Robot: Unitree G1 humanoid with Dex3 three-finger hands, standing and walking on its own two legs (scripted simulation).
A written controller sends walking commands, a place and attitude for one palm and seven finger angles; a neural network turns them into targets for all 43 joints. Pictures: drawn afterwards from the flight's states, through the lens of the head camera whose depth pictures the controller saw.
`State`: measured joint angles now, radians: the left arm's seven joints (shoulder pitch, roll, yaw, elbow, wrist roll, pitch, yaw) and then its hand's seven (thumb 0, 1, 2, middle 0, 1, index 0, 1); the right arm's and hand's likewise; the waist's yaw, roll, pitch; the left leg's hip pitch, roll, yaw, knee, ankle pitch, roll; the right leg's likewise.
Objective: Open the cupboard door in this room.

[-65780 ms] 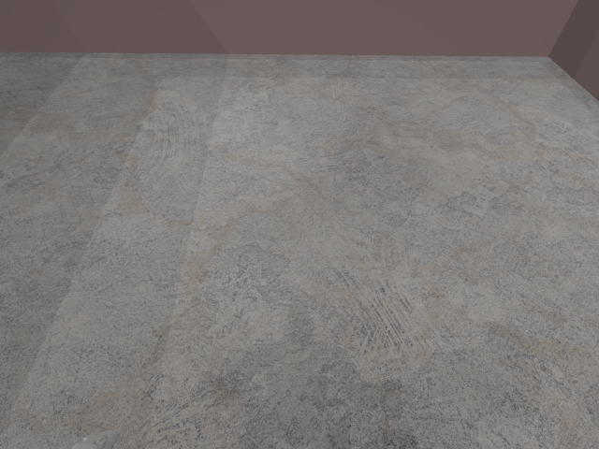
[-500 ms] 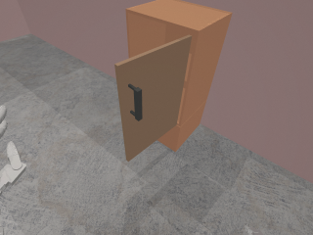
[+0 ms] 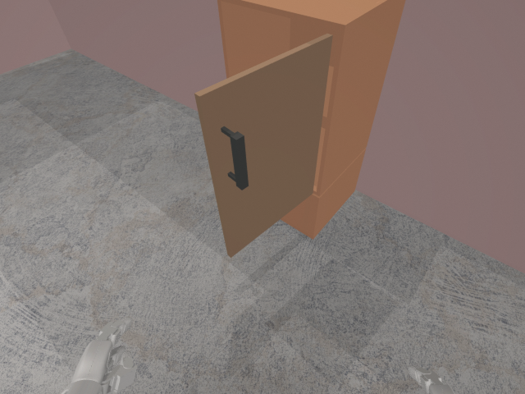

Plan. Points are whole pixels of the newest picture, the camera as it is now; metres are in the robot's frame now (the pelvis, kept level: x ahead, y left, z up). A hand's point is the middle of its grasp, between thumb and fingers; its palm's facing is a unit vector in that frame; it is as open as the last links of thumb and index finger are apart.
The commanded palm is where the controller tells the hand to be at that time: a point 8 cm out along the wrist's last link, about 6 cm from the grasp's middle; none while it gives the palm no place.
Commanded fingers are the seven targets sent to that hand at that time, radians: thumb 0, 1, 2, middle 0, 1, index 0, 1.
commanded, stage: let the arm hang, fingers relaxed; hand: left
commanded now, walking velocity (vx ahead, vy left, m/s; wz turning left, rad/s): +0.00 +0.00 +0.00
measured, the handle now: (234, 158) +0.62 +0.10 -0.01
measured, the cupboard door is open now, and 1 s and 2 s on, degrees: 83 83 83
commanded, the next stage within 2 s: look to check the result in 0.92 s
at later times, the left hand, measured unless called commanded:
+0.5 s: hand out of the picture +0.00 +0.21 -0.15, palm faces +0.01 -0.96 -0.28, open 7.3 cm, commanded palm none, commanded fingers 0.00 0.90 0.90 -0.20 -0.30 -0.20 -0.30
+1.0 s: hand out of the picture +0.04 +0.18 -0.16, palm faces +0.01 -0.98 -0.21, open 7.3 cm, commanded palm none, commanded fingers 0.00 0.90 0.90 -0.20 -0.30 -0.20 -0.30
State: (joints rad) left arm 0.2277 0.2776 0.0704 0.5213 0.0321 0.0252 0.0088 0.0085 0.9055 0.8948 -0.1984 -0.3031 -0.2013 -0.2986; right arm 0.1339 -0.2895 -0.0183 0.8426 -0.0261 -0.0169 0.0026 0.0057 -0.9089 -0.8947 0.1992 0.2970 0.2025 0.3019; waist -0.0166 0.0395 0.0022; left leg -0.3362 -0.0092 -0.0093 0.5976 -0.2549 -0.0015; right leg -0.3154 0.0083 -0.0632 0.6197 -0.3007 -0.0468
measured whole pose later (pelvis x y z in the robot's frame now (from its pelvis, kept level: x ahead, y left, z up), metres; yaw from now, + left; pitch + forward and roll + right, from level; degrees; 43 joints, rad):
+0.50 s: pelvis +0.00 +0.00 +0.02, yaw +0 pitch -2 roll +0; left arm 0.25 0.23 0.01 1.16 0.00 0.01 0.02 0.01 0.92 0.89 -0.20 -0.30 -0.20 -0.30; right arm 0.26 -0.17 0.00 1.13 -0.02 0.03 -0.02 0.00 -0.91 -0.89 0.20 0.30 0.20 0.30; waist -0.01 0.03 0.08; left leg -0.21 0.00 -0.01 0.41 -0.17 0.00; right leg -0.17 0.03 -0.06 0.39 -0.19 -0.04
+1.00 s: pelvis +0.02 +0.00 +0.02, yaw -1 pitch -2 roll +0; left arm 0.22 0.16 0.01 1.14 0.00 -0.01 0.03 0.01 0.92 0.89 -0.20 -0.30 -0.20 -0.30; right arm 0.25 -0.15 0.00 1.14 -0.02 0.01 -0.03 0.00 -0.92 -0.89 0.20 0.30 0.20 0.30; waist -0.01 0.01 0.06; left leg -0.18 0.00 0.00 0.38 -0.18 0.00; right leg -0.15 0.02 -0.05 0.39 -0.21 -0.04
